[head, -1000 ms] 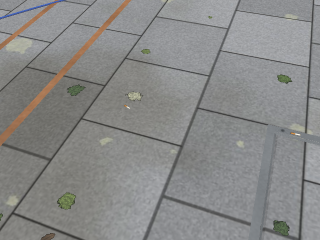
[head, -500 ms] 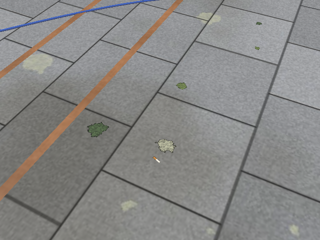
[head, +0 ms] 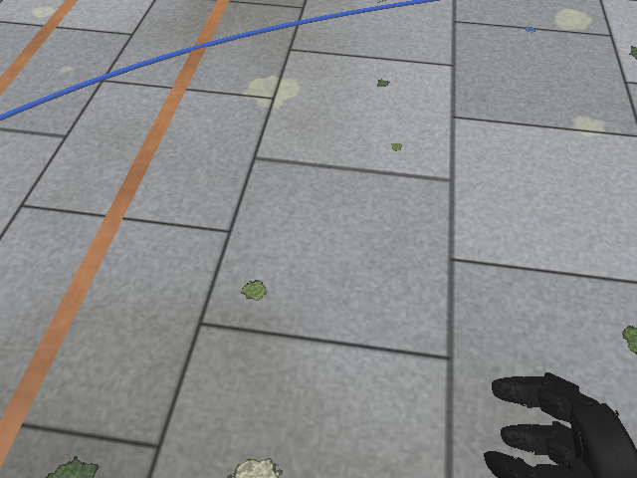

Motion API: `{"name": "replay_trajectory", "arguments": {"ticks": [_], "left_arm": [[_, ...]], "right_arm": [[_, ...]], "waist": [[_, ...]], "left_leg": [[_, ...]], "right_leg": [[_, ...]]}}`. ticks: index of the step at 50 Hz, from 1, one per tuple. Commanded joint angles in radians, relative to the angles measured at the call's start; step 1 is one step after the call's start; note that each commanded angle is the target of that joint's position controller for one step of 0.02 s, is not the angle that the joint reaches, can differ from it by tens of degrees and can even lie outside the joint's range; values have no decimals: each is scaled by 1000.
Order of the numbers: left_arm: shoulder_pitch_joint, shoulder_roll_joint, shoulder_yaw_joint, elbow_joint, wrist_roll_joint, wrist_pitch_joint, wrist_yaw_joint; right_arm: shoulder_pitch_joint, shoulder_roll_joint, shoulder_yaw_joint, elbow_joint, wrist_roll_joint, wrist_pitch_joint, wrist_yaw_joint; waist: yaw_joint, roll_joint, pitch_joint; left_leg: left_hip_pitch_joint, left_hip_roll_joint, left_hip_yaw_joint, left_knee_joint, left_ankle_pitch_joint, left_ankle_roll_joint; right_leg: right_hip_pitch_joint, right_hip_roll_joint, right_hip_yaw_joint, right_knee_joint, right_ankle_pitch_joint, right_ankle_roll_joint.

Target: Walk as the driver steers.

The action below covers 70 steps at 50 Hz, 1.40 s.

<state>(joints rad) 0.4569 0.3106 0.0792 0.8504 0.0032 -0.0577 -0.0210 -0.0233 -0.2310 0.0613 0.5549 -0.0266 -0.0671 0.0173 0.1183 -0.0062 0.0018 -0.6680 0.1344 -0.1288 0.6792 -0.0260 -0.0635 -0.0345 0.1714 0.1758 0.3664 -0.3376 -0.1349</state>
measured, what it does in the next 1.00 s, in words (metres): walks ahead: left foot, then right foot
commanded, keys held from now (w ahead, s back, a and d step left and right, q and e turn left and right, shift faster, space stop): w+e+shift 0.22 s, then w+shift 0.08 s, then w+q+shift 0.46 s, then q+shift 0.24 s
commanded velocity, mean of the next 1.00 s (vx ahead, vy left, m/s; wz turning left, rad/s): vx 0.91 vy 0.00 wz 0.04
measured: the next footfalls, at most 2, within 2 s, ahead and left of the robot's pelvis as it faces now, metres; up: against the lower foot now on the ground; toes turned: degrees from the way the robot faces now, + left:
left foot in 0.08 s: +0.27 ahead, +0.20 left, +0.00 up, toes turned -9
right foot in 0.50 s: +0.59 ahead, -0.12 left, +0.00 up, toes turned -19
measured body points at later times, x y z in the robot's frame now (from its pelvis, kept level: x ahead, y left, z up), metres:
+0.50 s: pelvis +0.44 +0.01 -0.02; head +0.47 +0.01 +0.43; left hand +0.79 +0.09 -0.05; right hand +0.22 -0.18 -0.14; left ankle +0.24 +0.21 -0.72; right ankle +0.55 -0.10 -0.73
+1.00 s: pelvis +0.88 -0.04 -0.04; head +0.92 -0.04 +0.41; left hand +0.96 +0.23 -0.15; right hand +1.05 -0.31 -0.14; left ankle +1.01 -0.02 -0.74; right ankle +0.67 -0.19 -0.59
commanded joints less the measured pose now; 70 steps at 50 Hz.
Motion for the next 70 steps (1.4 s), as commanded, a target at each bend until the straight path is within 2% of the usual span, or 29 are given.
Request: {"name": "replay_trajectory", "arguments": {"ticks": [1, 4, 5, 6, 7, 9, 13, 20, 22, 24, 25, 26, 27, 28, 30, 35, 40, 44, 45, 46, 47, 48, 49, 51, 57, 61, 65, 68, 70], "left_arm": [[-44, 186, 57, -84, -1, -12, 3], [-131, 210, 60, -109, 9, -22, 1], [-186, 64, 18, -161, 15, -39, 9], [-56, -15, -15, -239, -40, -37, 2], [-129, 71, -13, -192, -4, -9, 14], [-248, 99, -3, -200, 23, 10, -12], [-331, 17, -33, -269, 39, 49, -55], [-557, 30, -76, -355, 35, 25, -77], [-540, 39, -77, -338, 41, 15, -62], [-268, 99, -48, -256, 52, 7, -26], [-76, 147, -24, -196, 64, 2, -5], [23, 242, 2, -164, 82, -4, 17], [-3, 282, 13, -191, 80, -3, 23], [-53, 206, 8, -181, 57, 0, 24], [-145, 95, -15, -142, 49, -23, 18], [-151, 16, -29, -72, 8, -68, 13], [-190, 29, -30, -47, 6, -85, 27], [-185, 176, 4, -65, -15, -67, 56], [-268, 266, 27, -118, -45, -47, 62], [-284, 177, 11, -112, -57, -42, 48], [-198, 3, -38, -164, 11, -58, 29], [-33, 36, -50, -197, -8, -74, 22], [-127, 138, -33, -213, -18, -82, 25], [-219, 137, -21, -232, -9, -62, 45], [-325, 48, -26, -290, 23, -10, 67], [-428, 38, -26, -308, -1, 2, 59], [-524, 63, -16, -324, -19, -15, 32], [-473, 81, -2, -296, 21, -59, 17], [-418, 82, -6, -288, 43, -77, 13]], "right_arm": [[-17, -128, -45, -42, 10, -13, -7], [394, -255, -109, 58, -5, -35, -42], [635, -336, -137, 96, -32, -38, -61], [503, -429, -159, 84, -48, -26, -54], [367, -300, -147, 50, -43, -16, -48], [329, -182, -120, 77, -33, -10, -38], [444, -100, -98, 200, -4, -44, -20], [490, -193, -110, 280, 7, -54, -9], [529, -245, -115, 315, 11, -46, -9], [514, -310, -127, 332, 11, -35, -22], [478, -305, -125, 322, 21, -32, -24], [519, -174, -102, 287, 9, -32, -15], [603, -108, -93, 244, 52, -31, -14], [465, -199, -118, 235, 41, -22, -19], [412, -132, -106, 242, 33, -13, -6], [330, -64, -109, 227, 3, 60, 28], [131, -39, -85, 134, 3, 41, 67], [411, -121, -115, 221, -12, 34, 64], [543, -257, -184, 215, 68, 39, 48], [600, -298, -198, 240, 83, 50, 22], [494, -364, -195, 208, 44, 48, 3], [434, -385, -193, 123, -22, 24, 11], [364, -350, -201, 61, 3, 23, 20], [228, -262, -177, 33, 57, 10, 21], [203, -243, -186, 29, 54, 45, -40], [195, -239, -193, 8, 70, 105, -80], [224, -203, -178, -16, 53, 91, -59], [242, -143, -152, 14, 34, 75, -49], [286, -56, -115, 23, 13, 58, -40]], "waist": [[-35, -54, 22], [-271, -2, -217], [-347, 192, -347], [-179, 547, -422], [-183, 275, -241], [-188, 65, -77], [-145, 115, -1], [-129, 50, 149], [-105, 73, 103], [43, 130, -74], [148, 123, -162], [100, -63, -306], [14, -207, -461], [32, -52, -309], [-53, -21, -36], [-146, -50, 100], [-173, -16, 171], [-292, -56, -50], [-387, -144, -156], [-394, -2, -137], [-229, 370, -117], [-168, 274, -440], [-207, 57, -448], [-103, -143, -160], [-76, -38, -113], [-117, 61, -206], [-184, 149, -81], [-174, 173, -65], [-172, 65, -140]], "left_leg": [[325, -103, 102, -157, 46, 6], [792, -84, 72, -140, -202, 51], [1014, 180, -207, -180, -597, 57], [1092, 383, -852, -471, -841, 166], [952, 327, -752, -473, -969, 191], [751, 217, -341, -425, -544, 156], [643, 130, -31, -448, -106, 116], [493, 84, 187, -699, 221, 183], [603, 89, 199, -580, 708, 194], [623, 108, 193, -206, 987, 185], [458, 66, 197, 84, 790, 171], [237, -48, 178, 464, -71, 180], [6, -142, 67, 759, -441, 178], [-80, -93, 37, 773, -315, 184], [-69, -30, 58, 665, -224, 168], [-89, 25, 78, 581, -171, 137], [57, -46, 241, 144, 139, 171], [503, -242, 334, 4, 159, 210], [723, -220, 237, 42, 164, 226], [845, -157, 135, -98, 284, 264], [966, -45, -107, -38, 852, 344], [1152, 184, -552, -155, 669, 563], [1058, 166, -615, -280, 350, 543], [698, 83, -528, -375, 93, 460], [350, -136, -218, -297, 557, 343], [411, -180, -255, -241, 256, 228], [445, -111, -455, -293, -479, 284], [485, -108, -380, -156, -120, 253], [431, -196, -266, 23, -111, 181]], "right_leg": [[-203, -174, 216, -69, 361, -83], [-263, -113, 155, 464, 537, -7], [-449, -65, 71, 820, 27, -10], [-737, -18, -34, 1048, -194, 15], [-839, -126, -66, 1116, -69, 8], [-802, -202, -101, 1014, 53, 28], [-801, -246, -96, 954, 95, 44], [-534, -167, -255, 380, 293, 21], [-398, -123, -306, 311, 245, -6], [-80, -80, -256, 274, 133, -26], [188, -150, -181, 212, 160, -35], [423, -427, 112, 200, -115, -23], [523, -651, 588, 28, -259, -72], [378, -590, 488, -32, -219, -62], [90, -500, 209, -98, 19, -49], [-85, -426, -139, -239, 251, 8], [-160, -323, -450, -251, 707, 65], [-72, -365, -442, 220, 1247, 112], [-132, -359, -372, 435, 1295, 147], [-253, -248, -375, 776, 609, 194], [-539, -77, -300, 1199, -325, 231], [-673, -60, -47, 1387, -325, 226], [-658, -99, 3, 1312, -244, 190], [-671, -166, -15, 1133, -143, 183], [-513, -153, -66, 669, 16, 248], [-475, -95, -43, 418, 233, 252], [-534, -134, 22, 261, 225, 218], [-382, -154, -42, 120, 300, 155], [-126, -256, 48, 61, 634, 77]]}}
Keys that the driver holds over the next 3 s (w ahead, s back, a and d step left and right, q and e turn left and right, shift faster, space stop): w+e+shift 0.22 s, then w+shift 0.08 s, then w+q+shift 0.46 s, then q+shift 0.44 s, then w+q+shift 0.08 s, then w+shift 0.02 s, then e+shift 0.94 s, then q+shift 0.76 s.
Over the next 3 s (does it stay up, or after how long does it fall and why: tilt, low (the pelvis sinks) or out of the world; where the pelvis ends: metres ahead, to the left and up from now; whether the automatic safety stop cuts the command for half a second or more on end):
stays up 1.26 -0.05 0.01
